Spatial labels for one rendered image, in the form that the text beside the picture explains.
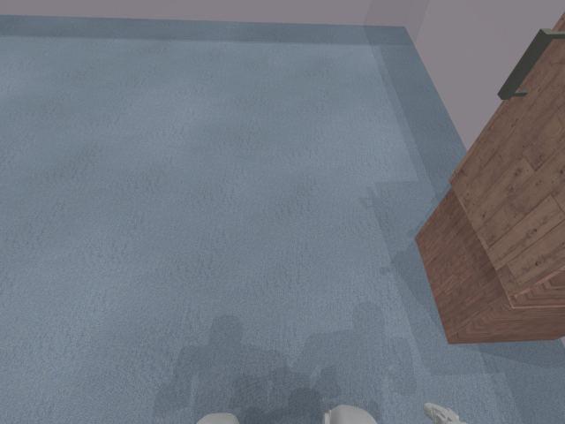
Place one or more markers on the right robot thigh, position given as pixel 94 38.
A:
pixel 347 414

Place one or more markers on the handle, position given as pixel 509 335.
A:
pixel 527 61

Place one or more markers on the right robot hand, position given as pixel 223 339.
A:
pixel 440 415

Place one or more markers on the cupboard door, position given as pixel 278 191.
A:
pixel 511 182

